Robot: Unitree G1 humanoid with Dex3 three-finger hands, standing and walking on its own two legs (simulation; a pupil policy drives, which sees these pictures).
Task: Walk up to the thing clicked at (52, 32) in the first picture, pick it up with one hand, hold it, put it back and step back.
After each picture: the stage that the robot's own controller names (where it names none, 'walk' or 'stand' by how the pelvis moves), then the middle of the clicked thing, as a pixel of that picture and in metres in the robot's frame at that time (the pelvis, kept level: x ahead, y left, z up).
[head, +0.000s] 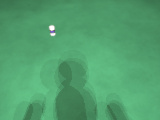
stand; (52, 30) +1.65 +0.38 -0.72
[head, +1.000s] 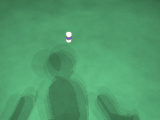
walk; (68, 37) +1.55 +0.14 -0.70
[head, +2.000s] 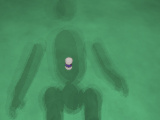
walk; (68, 63) +1.01 +0.09 -0.70
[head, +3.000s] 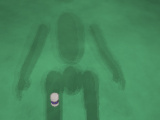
walk; (54, 99) +0.64 +0.16 -0.71
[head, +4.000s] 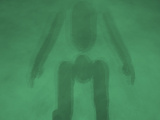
walk; out of the picture +0.40 +0.19 -0.71
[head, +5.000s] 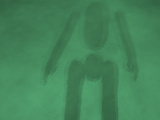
stand; out of the picture +0.34 +0.15 -0.72
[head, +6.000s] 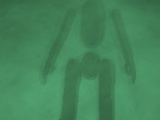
stand; out of the picture +0.34 +0.17 -0.72
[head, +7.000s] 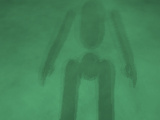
stand; out of the picture +0.33 +0.18 -0.72
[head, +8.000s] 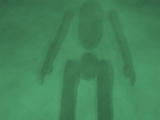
stand; out of the picture +0.32 +0.18 -0.72
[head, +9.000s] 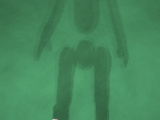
go down; out of the picture +0.34 +0.18 -0.70
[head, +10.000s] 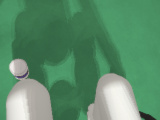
go down; (20, 69) +0.40 +0.21 -0.29
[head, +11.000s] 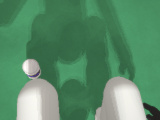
close in; (32, 69) +0.41 +0.20 -0.29
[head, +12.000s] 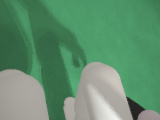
close in; out of the picture +0.40 +0.23 -0.22
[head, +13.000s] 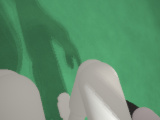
close; out of the picture +0.39 +0.24 -0.22
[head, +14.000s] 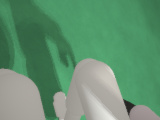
lift; out of the picture +0.39 +0.24 -0.22
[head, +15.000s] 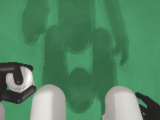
lift; (22, 83) +0.31 +0.22 -0.05
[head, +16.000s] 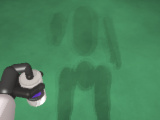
hold; (33, 88) +0.33 +0.17 +0.04
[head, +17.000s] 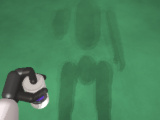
hold; (37, 91) +0.32 +0.17 +0.01
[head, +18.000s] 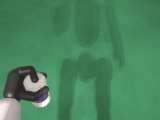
hold; (38, 90) +0.32 +0.16 +0.00
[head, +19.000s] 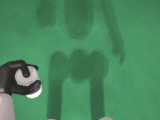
crouch; (30, 82) +0.35 +0.18 -0.05
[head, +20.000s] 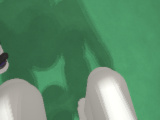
lower; out of the picture +0.42 +0.22 -0.16
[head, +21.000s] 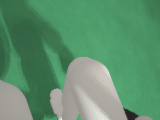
lower; out of the picture +0.42 +0.25 -0.22
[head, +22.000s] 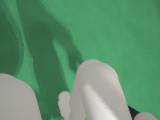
lower; out of the picture +0.40 +0.25 -0.22
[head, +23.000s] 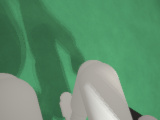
lower; out of the picture +0.40 +0.25 -0.21
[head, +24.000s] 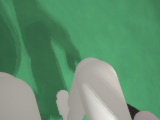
lower; out of the picture +0.40 +0.25 -0.22
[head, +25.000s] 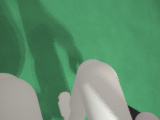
open; out of the picture +0.39 +0.22 -0.23
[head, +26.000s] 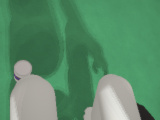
stand; (22, 72) +0.39 +0.20 -0.26
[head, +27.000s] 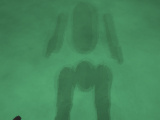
stand; out of the picture +0.33 +0.16 -0.64
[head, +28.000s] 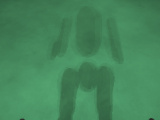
stand; out of the picture +0.34 +0.16 -0.66
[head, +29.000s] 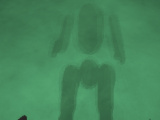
stand; out of the picture +0.34 +0.16 -0.67
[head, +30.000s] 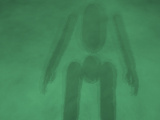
stand; out of the picture +0.35 +0.15 -0.72
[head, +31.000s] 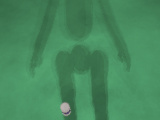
walk; (65, 109) +0.44 +0.15 -0.69
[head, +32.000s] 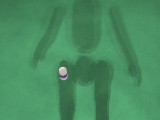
walk; (63, 73) +0.72 +0.16 -0.69
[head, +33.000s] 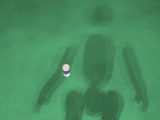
stand; (66, 70) +0.97 +0.19 -0.70
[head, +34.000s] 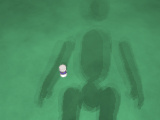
stand; (63, 70) +0.97 +0.20 -0.72
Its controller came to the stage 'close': yes
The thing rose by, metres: 0.71
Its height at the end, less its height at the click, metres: +0.00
